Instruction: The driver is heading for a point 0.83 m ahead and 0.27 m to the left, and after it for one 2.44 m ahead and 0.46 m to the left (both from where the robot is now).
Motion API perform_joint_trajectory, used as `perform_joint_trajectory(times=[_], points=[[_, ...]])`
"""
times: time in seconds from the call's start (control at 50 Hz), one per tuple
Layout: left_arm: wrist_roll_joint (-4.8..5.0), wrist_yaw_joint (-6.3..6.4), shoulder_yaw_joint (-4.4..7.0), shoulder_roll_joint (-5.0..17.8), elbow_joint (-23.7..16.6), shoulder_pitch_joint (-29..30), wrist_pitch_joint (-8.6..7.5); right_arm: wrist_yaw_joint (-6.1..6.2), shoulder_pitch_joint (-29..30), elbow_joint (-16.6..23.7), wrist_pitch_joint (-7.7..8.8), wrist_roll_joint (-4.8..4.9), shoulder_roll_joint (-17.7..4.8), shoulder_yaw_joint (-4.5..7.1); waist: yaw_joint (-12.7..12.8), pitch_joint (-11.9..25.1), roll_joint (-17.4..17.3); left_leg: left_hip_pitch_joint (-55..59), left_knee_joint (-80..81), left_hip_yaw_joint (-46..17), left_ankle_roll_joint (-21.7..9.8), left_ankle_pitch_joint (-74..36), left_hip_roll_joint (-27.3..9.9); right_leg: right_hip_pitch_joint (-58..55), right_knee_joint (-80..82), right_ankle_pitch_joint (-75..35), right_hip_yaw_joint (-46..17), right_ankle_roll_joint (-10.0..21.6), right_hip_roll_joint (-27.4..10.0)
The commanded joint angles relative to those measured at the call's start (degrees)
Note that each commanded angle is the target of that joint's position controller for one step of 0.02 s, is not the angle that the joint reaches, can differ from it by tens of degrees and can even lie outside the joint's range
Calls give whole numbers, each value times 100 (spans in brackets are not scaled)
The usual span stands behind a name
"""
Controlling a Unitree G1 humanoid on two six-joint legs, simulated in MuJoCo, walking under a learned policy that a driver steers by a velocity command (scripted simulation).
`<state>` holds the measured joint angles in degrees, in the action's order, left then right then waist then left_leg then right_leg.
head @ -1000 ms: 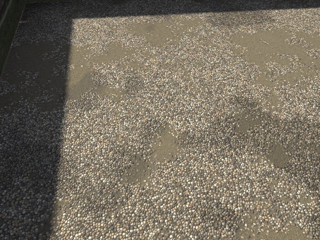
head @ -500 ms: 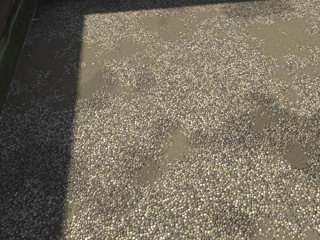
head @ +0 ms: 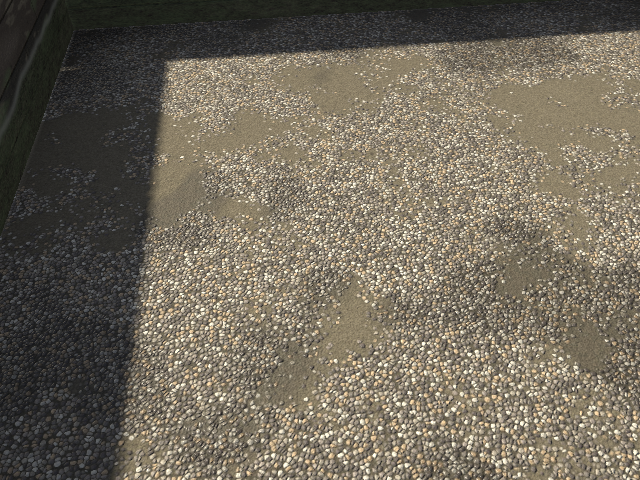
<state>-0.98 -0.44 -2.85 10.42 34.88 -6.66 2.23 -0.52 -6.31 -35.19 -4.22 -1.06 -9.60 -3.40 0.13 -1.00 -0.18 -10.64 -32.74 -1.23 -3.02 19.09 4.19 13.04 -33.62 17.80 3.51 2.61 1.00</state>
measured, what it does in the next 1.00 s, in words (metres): stands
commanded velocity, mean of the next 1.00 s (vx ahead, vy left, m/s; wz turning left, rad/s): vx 0.32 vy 0.00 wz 0.00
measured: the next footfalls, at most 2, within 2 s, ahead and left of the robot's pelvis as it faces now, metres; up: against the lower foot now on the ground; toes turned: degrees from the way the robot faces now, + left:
right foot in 1.58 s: +0.11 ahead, -0.13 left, +0.00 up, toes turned +30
left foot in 1.98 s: +0.01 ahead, +0.06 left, +0.00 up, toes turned +30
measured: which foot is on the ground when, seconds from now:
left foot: down 0.00-1.00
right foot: down 0.00-1.00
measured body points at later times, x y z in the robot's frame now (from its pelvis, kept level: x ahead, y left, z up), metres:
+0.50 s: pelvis +0.04 +0.00 -0.01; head +0.04 +0.00 +0.44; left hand +0.23 +0.21 -0.09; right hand +0.23 -0.21 -0.10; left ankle -0.01 +0.09 -0.73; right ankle +0.01 -0.09 -0.73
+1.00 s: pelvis +0.04 -0.01 +0.02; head +0.05 -0.01 +0.47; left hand +0.18 +0.21 -0.10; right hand +0.19 -0.22 -0.10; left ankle -0.01 +0.09 -0.73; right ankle +0.01 -0.09 -0.73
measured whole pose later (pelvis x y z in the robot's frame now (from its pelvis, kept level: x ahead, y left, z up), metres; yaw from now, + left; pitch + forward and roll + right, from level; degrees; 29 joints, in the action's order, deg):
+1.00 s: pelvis +0.04 -0.01 +0.02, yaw +1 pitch +0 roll +0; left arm -1.1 0.6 -2.5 10.5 40.8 -10.0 4.0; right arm 0.9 -9.2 -41.5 -4.2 -1.0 -10.3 -3.0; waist 1.0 0.0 -0.3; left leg -5.0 -20.4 -3.5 -2.1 15.5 2.9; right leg 6.6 -20.0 13.8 3.8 3.5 2.7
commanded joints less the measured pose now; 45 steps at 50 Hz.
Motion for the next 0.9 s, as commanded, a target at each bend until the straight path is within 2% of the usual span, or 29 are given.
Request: perform_joint_trajectory(times=[0.02,0.04,0.1,0.18,0.2,0.28,0.3,0.32,0.42,0.44,0.46,0.48,0.54,0.56,0.58,0.6,0.62,0.64,0.66,0.68,0.7,0.72,0.74,0.76,0.82,0.9], points=[[4,13,132,450,-531,448,-76,13,529,582,115,-5,-412,114,-8,287,85,-275,514,-546,46,-841,-394,-244,434,-740,-585,-34,-370],[-45,11,92,361,-532,443,-70,1,535,595,96,-20,-394,105,-22,343,98,-217,483,-562,52,-935,-396,-265,428,-863,-567,-25,-373],[-25,33,90,357,-525,483,-85,-1,534,583,71,7,-423,123,3,383,117,-123,429,-575,57,-1121,-398,-316,386,-1077,-559,-8,-360],[-18,38,96,371,-489,414,-67,29,534,556,68,-3,-425,134,11,389,-36,-54,366,-539,41,-1412,-386,-398,315,-1355,-554,19,-353],[-26,34,117,410,-491,390,-37,6,412,503,92,-46,-461,123,0,456,-45,29,323,-513,13,-1369,-371,-338,283,-1215,-536,36,-369],[-30,39,121,388,-489,388,-2,-8,443,498,111,-24,-448,121,25,442,-13,113,210,-509,-17,-1709,-378,-286,244,-1396,-507,35,-345],[-44,87,139,360,-492,349,55,59,322,397,101,4,-555,168,57,513,-79,309,108,-526,-54,-2076,-398,-224,172,-1600,-450,98,-338],[-49,114,141,366,-476,308,77,91,284,385,93,8,-558,173,55,557,-66,403,42,-529,-76,-2288,-421,-197,147,-1659,-419,99,-321],[-33,151,155,328,-455,336,114,132,312,368,52,7,-518,178,65,549,5,429,-76,-514,-74,-2665,-434,-199,65,-1922,-371,85,-297],[-96,80,165,349,-508,521,99,121,499,466,-10,10,-604,188,127,285,48,273,-163,-657,-90,-3762,-567,-37,-164,-2613,-245,61,-315],[-134,61,162,310,-446,327,74,126,427,434,-25,-4,-629,212,157,591,3,424,-242,-706,-125,-4119,-615,-129,-176,-2650,-239,38,-320],[-133,54,157,292,-390,227,55,132,394,422,-29,-9,-606,209,163,743,-4,487,-256,-715,-138,-4211,-630,-192,-151,-2609,-245,25,-330],[-93,50,139,237,-313,223,45,142,445,397,-48,-34,-489,176,152,883,24,441,-126,-701,-99,-3775,-595,-399,28,-2567,-330,52,-417],[1,114,111,201,-188,-51,74,151,110,202,-22,-37,-391,155,68,1197,-48,684,154,-612,-50,-2269,-481,-544,334,-1712,-517,100,-482],[32,124,116,268,-214,152,107,128,191,210,-35,-72,-348,127,39,650,27,537,339,-600,-28,-1865,-426,-274,506,-1591,-590,138,-484],[-56,54,103,255,-341,479,109,99,608,380,-83,-27,-399,125,99,123,129,98,307,-742,-17,-2693,-553,-147,435,-2279,-448,114,-482],[-105,21,72,145,-283,313,92,88,592,340,-88,-37,-349,101,144,430,101,231,442,-809,1,-2868,-633,-351,578,-2337,-501,84,-562],[-106,4,58,129,-227,213,74,80,541,304,-84,-44,-342,94,135,465,61,331,621,-843,32,-2848,-671,-382,740,-2305,-532,63,-585],[-14,66,72,208,-85,-47,69,87,103,66,-41,-31,-377,111,10,768,-70,721,930,-788,31,-1768,-606,-463,1061,-1438,-693,55,-603],[-16,85,97,330,-76,48,77,88,194,48,-9,-31,-418,122,27,331,-21,573,1052,-804,11,-1727,-591,-402,1231,-1531,-729,40,-588],[-75,20,95,295,-145,261,59,75,576,195,-28,-26,-388,103,112,24,69,349,1050,-904,38,-2816,-741,-443,1250,-2413,-675,54,-643],[-71,-5,103,276,-48,63,33,77,430,111,-37,-23,-416,119,125,334,56,558,1117,-904,51,-2880,-777,-638,1304,-2507,-675,70,-670],[-55,-20,115,302,10,-29,10,81,353,71,-40,-19,-436,131,121,455,52,646,1164,-886,54,-2861,-790,-758,1382,-2562,-688,79,-667],[31,48,120,377,91,-111,7,118,59,-103,0,9,-463,147,26,710,28,909,1228,-775,56,-2045,-672,-801,1419,-2157,-789,79,-654],[45,95,115,358,112,25,30,133,112,-162,52,40,-381,134,34,470,34,726,1366,-780,65,-1913,-688,-757,1590,-2055,-810,84,-658],[29,99,134,383,156,-17,59,139,86,-200,86,56,-405,141,74,493,37,597,1360,-770,48,-2050,-719,-858,1581,-2146,-798,103,-649]])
